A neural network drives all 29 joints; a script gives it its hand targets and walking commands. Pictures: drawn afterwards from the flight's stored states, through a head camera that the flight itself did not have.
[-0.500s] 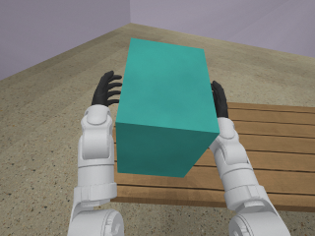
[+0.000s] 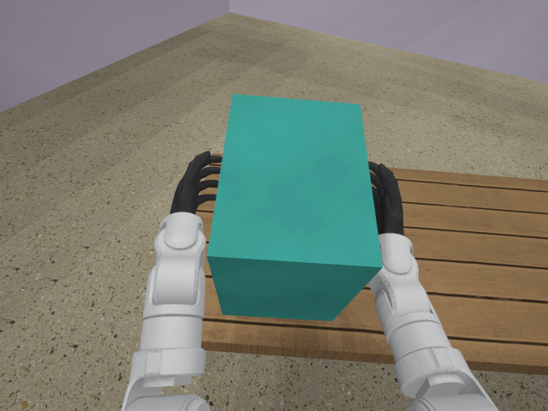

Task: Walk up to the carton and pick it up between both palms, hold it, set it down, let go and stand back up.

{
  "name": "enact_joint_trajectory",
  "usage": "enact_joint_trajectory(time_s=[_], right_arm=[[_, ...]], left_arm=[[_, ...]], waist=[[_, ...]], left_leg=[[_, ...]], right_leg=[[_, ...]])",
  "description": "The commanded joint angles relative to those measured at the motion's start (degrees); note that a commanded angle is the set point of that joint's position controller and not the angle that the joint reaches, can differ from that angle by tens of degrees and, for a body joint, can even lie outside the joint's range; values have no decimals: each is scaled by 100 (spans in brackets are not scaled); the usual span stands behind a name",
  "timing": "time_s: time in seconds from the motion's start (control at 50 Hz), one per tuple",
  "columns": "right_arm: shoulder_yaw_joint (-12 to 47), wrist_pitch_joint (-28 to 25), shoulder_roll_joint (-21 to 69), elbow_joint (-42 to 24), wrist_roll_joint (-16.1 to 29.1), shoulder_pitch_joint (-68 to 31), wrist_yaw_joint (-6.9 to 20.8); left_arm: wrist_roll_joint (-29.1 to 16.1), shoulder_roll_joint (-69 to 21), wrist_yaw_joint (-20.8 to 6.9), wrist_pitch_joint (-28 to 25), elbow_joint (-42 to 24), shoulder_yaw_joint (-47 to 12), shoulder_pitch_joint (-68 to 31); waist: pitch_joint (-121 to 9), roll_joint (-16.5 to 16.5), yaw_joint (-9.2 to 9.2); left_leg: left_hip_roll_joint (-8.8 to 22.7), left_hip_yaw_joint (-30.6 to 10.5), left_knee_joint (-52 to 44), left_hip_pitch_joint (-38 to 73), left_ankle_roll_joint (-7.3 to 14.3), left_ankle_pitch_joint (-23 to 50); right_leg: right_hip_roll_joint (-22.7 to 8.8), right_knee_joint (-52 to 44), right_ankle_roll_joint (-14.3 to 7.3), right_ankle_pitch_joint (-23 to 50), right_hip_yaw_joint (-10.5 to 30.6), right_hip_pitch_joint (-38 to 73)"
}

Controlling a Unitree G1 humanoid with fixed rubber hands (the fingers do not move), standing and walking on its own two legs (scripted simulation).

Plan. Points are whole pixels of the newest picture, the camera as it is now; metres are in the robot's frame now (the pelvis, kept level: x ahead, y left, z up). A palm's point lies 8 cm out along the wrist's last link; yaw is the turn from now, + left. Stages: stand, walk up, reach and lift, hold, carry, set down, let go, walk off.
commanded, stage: set down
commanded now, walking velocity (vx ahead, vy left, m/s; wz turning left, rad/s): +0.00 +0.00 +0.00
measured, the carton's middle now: (286, 216) +0.39 -0.02 +0.10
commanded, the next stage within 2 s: none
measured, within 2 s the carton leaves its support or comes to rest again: neither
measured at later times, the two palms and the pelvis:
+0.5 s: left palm (199, 212) +0.38 +0.12 +0.12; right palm (387, 227) +0.36 -0.16 +0.11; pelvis +0.00 +0.00 +0.00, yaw -1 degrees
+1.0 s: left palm (209, 224) +0.39 +0.11 +0.08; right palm (385, 231) +0.37 -0.17 +0.09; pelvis +0.00 +0.00 +0.00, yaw -2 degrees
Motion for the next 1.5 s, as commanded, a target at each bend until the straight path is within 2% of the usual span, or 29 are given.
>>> enact_joint_trajectory(time_s=[0.0, 0.16, 0.32, 0.48, 0.74, 1.22, 1.48], right_arm=[[1755, -386, 2124, -1130, -185, -3117, 587], [1266, -513, 2079, -760, -429, -3290, 680], [765, -702, 2115, -128, -757, -3513, 850], [460, -892, 2299, 559, -1035, -3600, 961], [56, -1195, 2638, 1294, -1484, -3625, 1016], [-888, -1526, 2987, 2251, -2415, -3652, 1219], [-1214, -1687, 3145, 2584, -2784, -3594, 1260]], left_arm=[[-410, -2355, -693, -219, -238, -2176, -2470], [-407, -2436, -645, -472, 283, -2052, -2779], [-349, -2533, -513, -904, 956, -1768, -3147], [-254, -2626, -410, -1400, 1528, -1474, -3384], [-160, -2789, -267, -2159, 2180, -1262, -3721], [132, -2800, 1, -3282, 3313, -618, -4210], [276, -2805, 94, -3711, 3738, -388, -4281]], waist=[[-2055, 480, 6], [-1996, 486, -14], [-2170, 486, 86], [-2366, 444, 169], [-2757, 500, 134], [-3149, 543, 199], [-3508, 566, 156]], left_leg=[[-34, 105, -84, 49, -104, 1876], [15, 144, -223, 10, -99, 1291], [60, 205, -289, 81, -99, 1116], [39, 268, -284, -101, -89, 1349], [34, 270, -197, -404, -124, 1727], [160, 346, -246, -864, -134, 1525], [165, 356, -132, -1271, -170, 1762]], right_leg=[[-95, 270, 447, 2630, 48, 945], [-79, 170, 417, 1934, -53, 531], [-49, 104, 375, 1526, -107, 191], [-53, 167, 385, 2033, -4, 397], [-59, 289, 363, 2777, 117, 573], [-128, 336, 251, 2517, 261, 130], [-140, 540, 236, 3106, 318, 131]])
